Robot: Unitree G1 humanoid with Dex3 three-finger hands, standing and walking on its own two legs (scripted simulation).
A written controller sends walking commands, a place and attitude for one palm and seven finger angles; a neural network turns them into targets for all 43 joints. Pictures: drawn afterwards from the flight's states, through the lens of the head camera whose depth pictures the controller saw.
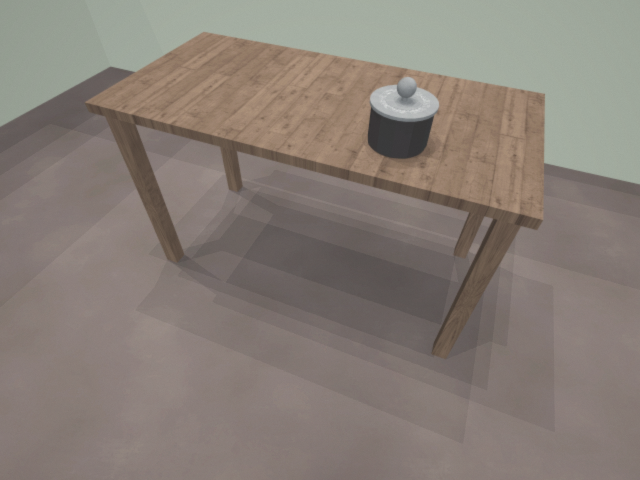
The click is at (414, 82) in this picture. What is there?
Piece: lid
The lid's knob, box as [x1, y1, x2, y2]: [397, 77, 416, 97]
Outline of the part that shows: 404,77 398,82 397,91 401,96 408,97 414,93 416,84 412,78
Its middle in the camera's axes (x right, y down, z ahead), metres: +0.19 -0.34 +0.87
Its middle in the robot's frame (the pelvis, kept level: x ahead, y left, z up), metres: +0.90 -0.14 +0.07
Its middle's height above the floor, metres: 0.85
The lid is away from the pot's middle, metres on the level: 0.00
